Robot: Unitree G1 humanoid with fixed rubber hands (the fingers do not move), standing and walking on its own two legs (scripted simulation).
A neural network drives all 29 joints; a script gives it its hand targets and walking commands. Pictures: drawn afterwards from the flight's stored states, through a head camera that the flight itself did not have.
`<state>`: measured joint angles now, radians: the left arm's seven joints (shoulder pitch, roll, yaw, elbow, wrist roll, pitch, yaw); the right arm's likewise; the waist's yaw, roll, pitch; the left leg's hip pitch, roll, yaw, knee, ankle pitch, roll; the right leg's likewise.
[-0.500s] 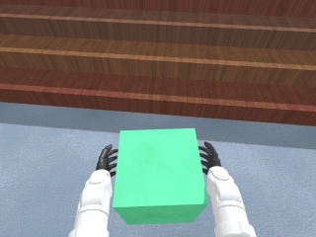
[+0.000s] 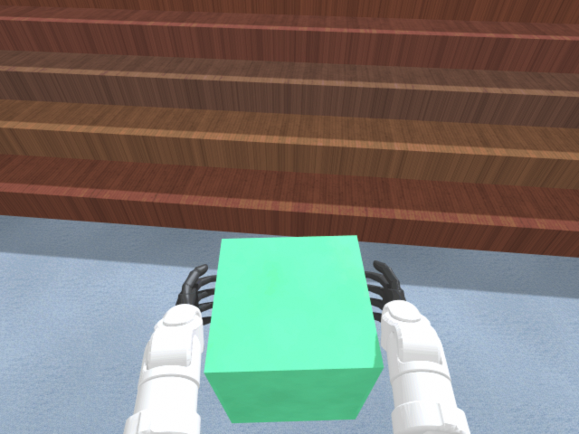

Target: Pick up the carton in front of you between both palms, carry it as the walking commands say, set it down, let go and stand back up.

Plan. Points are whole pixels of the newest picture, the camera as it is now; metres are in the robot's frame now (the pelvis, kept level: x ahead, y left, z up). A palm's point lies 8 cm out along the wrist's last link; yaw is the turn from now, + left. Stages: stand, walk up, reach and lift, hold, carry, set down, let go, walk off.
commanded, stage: reach and lift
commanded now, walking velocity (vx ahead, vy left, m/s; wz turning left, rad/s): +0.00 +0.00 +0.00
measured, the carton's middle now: (291, 333) +0.30 +0.00 -0.05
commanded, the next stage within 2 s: hold in 0.64 s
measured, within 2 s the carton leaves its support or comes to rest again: neither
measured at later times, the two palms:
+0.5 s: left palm (187, 308) +0.29 +0.15 +0.04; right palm (393, 303) +0.30 -0.15 +0.04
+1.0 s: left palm (183, 305) +0.29 +0.15 +0.05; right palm (396, 300) +0.29 -0.15 +0.05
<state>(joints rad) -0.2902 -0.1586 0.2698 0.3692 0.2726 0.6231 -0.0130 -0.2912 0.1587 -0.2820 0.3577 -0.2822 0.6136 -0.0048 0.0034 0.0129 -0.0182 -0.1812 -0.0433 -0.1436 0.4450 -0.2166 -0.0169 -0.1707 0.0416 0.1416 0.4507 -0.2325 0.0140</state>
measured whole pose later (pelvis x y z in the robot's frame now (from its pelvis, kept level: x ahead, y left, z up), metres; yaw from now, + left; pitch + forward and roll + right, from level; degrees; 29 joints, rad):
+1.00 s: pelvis +0.01 +0.00 +0.01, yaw +0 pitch -6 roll +0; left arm -0.25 -0.15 0.21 0.23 0.26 0.77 -0.01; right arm -0.26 0.15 -0.22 0.22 -0.27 0.76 0.00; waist 0.00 0.01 0.00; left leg -0.05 -0.04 -0.14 0.35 -0.19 -0.01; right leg -0.04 0.03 0.13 0.36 -0.20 0.01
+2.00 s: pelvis +0.01 +0.00 +0.00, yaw +0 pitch -1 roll +0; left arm -0.23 -0.15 0.19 0.16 0.24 0.80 -0.01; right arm -0.24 0.15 -0.20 0.15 -0.25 0.79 -0.01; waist 0.00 0.01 -0.09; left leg -0.20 -0.01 -0.06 0.48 -0.34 -0.01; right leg -0.18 0.01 0.08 0.47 -0.33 0.01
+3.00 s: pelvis +0.55 -0.05 +0.01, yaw +1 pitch +6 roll +2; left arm -0.12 -0.13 0.10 -0.33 0.09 1.16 0.09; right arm -0.13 0.13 -0.09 -0.32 -0.12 1.14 -0.09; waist 0.05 -0.01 -0.05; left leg -0.60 0.08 0.10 0.89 -0.23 0.01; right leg -0.16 -0.01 -0.23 0.30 -0.26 -0.08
